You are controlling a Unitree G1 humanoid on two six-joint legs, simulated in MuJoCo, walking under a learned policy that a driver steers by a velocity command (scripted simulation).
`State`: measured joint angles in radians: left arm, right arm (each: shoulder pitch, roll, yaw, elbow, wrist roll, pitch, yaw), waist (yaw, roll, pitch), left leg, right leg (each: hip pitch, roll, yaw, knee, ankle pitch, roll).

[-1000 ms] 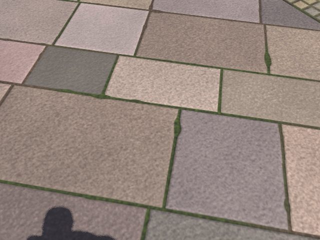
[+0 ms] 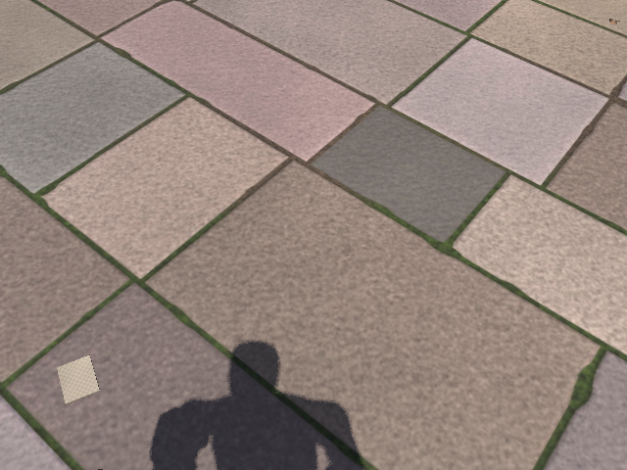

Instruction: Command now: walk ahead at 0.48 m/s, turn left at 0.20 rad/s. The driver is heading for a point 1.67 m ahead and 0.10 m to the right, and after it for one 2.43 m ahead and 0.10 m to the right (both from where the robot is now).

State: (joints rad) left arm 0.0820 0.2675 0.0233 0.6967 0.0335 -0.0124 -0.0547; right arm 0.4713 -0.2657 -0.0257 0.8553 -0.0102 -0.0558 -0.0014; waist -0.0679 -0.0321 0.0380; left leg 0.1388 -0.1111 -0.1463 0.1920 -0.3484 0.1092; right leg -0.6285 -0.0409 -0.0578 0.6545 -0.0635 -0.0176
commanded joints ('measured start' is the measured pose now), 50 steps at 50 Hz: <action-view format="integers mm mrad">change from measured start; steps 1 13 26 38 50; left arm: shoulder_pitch -44 239 376 283 -118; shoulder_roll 97 87 128 37 26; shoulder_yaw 25 36 41 27 6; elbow -74 116 233 192 63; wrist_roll -6 -23 -18 2 -8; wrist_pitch -25 -83 -73 -23 -27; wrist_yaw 15 37 49 23 23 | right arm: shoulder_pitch -12 -105 -480 -162 23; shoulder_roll -180 -71 -67 -73 -91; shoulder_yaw -38 -5 11 -23 -25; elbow -22 -38 -143 34 154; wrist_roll -5 -35 -24 -1 -8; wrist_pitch -18 15 1 -45 -38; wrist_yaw -14 33 34 6 -3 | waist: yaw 54 39 106 96 15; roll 120 -29 -34 100 94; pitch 31 -1 37 -32 68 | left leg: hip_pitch -93 -663 -635 -259 -96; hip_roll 274 166 142 320 312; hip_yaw -66 92 204 -29 93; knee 87 939 364 -28 -52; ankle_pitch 938 73 255 397 560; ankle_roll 49 -48 -43 96 88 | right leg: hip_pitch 180 432 657 98 1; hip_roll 66 -174 -179 -43 -28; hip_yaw -24 268 115 79 -11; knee -76 -504 -424 441 -19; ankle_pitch -40 6 365 -206 37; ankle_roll -59 -223 -155 -29 -25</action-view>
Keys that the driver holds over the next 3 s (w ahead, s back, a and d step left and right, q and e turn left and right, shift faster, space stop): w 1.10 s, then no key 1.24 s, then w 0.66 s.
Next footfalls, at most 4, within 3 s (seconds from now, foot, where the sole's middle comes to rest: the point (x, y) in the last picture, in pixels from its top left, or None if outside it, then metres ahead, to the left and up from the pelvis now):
0.08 right None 0.23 -0.10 -0.77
0.58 left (250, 446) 0.51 0.11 -0.77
1.12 right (324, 315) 0.81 -0.07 -0.77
1.58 left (247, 296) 0.88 0.11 -0.77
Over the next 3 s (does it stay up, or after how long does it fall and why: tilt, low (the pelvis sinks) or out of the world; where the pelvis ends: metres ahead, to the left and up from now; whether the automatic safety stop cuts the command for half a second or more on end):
stays up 1.02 0.08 0.01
